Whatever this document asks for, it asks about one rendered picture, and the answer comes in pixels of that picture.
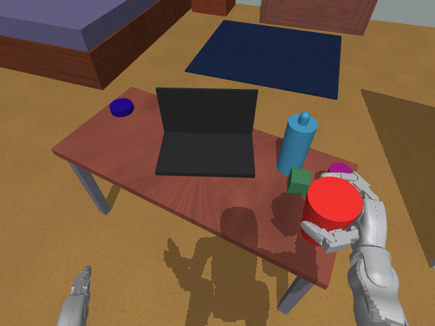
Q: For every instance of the coffee table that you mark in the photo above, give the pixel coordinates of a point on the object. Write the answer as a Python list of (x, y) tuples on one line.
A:
[(257, 214)]

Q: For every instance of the right robot hand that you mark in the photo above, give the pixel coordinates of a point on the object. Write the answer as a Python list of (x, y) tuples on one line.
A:
[(369, 228)]

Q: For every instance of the bed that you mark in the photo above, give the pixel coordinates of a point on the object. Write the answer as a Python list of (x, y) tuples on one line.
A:
[(83, 42)]

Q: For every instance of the left robot hand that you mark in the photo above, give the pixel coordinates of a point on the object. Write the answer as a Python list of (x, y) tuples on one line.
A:
[(74, 311)]

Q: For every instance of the right robot arm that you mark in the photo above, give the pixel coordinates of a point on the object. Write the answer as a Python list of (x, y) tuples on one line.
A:
[(374, 284)]

